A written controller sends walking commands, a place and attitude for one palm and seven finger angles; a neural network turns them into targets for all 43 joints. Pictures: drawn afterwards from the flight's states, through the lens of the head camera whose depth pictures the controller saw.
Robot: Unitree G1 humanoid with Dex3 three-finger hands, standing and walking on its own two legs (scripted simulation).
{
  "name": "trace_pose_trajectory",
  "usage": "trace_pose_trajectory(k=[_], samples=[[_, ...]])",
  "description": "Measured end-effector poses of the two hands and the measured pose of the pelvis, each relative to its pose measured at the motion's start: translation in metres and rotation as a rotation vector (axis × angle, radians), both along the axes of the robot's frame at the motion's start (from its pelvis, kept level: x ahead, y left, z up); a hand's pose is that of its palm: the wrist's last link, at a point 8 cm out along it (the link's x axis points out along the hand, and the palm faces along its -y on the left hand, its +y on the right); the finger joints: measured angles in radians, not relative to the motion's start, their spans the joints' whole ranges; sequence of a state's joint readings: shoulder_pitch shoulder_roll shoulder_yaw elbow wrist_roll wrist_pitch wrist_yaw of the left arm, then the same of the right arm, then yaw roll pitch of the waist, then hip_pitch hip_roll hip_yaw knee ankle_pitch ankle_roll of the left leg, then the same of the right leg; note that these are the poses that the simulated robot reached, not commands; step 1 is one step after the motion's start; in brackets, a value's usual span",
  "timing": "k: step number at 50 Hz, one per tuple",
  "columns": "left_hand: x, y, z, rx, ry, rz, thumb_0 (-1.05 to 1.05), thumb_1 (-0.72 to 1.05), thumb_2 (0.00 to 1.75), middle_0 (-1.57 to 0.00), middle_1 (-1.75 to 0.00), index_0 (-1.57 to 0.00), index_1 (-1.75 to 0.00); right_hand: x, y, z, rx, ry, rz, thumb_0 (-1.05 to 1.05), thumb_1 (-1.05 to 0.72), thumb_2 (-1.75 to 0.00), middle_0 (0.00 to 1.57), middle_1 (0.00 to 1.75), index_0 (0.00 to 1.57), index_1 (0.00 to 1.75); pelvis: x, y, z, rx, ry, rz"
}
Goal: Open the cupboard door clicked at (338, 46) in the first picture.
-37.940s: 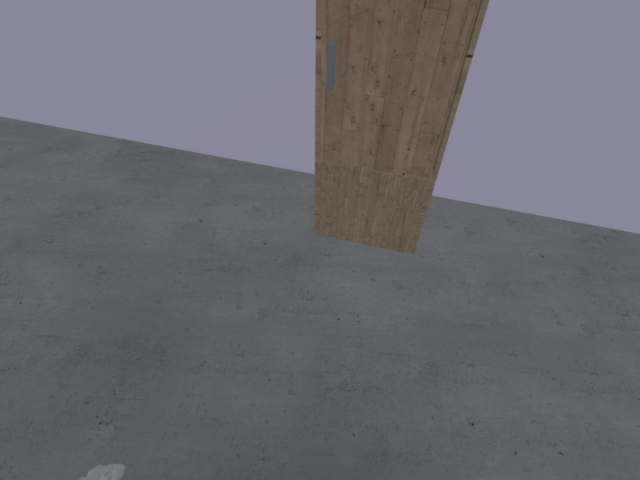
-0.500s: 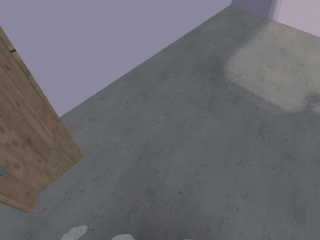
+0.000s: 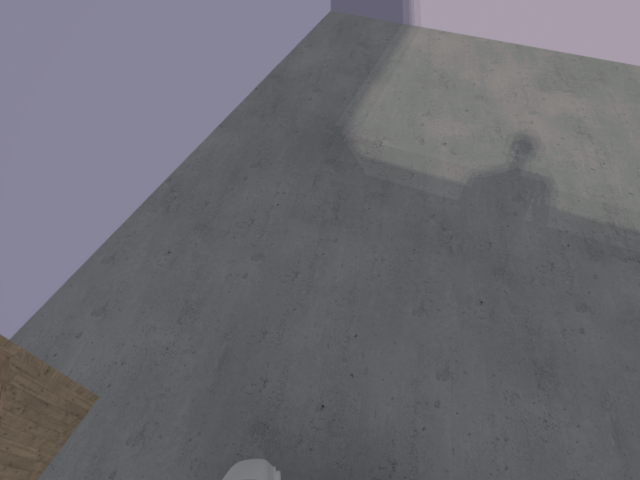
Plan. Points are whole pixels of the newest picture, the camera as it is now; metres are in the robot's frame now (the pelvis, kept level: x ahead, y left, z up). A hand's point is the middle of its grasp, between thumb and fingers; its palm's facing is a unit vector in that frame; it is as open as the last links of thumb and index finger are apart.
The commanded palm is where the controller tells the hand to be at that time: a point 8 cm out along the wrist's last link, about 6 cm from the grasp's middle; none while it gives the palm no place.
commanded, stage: walk to a spot facing it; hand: left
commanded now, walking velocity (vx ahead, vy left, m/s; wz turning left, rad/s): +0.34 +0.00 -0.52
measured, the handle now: out of the picture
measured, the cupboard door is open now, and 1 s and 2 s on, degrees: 43 43 43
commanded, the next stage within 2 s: turn to face it in 1.22 s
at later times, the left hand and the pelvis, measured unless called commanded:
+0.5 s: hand (232, 332) +0.35 +0.18 -0.15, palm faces -0.28 -0.94 -0.18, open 7.4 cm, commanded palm none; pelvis +0.19 +0.02 +0.01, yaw -18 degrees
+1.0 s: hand (311, 267) +0.50 +0.05 -0.16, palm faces -0.35 -0.91 -0.22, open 7.1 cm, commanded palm none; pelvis +0.40 -0.12 +0.01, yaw -24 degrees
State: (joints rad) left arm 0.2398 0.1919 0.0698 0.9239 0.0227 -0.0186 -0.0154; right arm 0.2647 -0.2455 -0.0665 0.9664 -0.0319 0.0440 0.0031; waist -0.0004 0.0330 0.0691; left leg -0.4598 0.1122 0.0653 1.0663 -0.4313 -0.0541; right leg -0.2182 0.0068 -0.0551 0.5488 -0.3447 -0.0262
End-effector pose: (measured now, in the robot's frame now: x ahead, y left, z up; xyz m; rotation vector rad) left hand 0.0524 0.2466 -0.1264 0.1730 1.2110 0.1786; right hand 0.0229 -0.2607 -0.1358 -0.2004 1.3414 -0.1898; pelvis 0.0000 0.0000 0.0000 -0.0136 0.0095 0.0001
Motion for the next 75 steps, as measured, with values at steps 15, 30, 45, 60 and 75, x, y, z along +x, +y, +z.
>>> trace_pose_trajectory(k=[15,30,45,60,75], samples=[[0.103,0.03,-0.035,-0.063,0.184,-0.13,0.01,0.9,0.9,-0.2,-0.3,-0.2,-0.3,0.15,0.038,0.025,-0.07,-0.29,-0.069,0.01,-0.91,-0.9,0.2,0.3,0.2,0.3,0.12,0.034,-0.009,-0.009,-0.02,-0.19],[0.394,-0.079,0.015,-0.056,-0.115,-0.477,0.0,0.91,0.9,-0.2,-0.3,-0.19,-0.3,0.056,0.086,0.011,0.108,0.159,-0.459,0.01,-0.91,-0.9,0.2,0.3,0.2,0.3,0.234,-0.004,0.009,0.033,0.004,-0.356],[0.463,-0.16,0.005,-0.013,-0.055,-0.419,-0.04,0.96,0.9,-0.21,-0.3,-0.2,-0.3,0.233,-0.048,0.002,0.072,0.0,-0.481,0.01,-0.91,-0.9,0.19,0.3,0.2,0.3,0.352,-0.103,0.009,0.02,-0.008,-0.405],[0.489,-0.152,-0.035,-0.032,0.308,-0.343,0.0,0.91,0.9,-0.2,-0.3,-0.2,-0.3,0.507,-0.139,0.016,-0.063,-0.345,-0.309,0.0,-0.91,-0.9,0.19,0.3,0.2,0.3,0.507,-0.133,-0.013,-0.002,-0.031,-0.451],[0.717,-0.263,-0.004,-0.002,0.029,-0.522,0.01,0.94,0.9,-0.2,-0.3,-0.19,-0.3,0.427,-0.113,0.0,0.093,0.118,-0.57,0.0,-0.93,-0.9,0.2,0.3,0.2,0.3,0.604,-0.203,0.005,0.028,-0.025,-0.485]])
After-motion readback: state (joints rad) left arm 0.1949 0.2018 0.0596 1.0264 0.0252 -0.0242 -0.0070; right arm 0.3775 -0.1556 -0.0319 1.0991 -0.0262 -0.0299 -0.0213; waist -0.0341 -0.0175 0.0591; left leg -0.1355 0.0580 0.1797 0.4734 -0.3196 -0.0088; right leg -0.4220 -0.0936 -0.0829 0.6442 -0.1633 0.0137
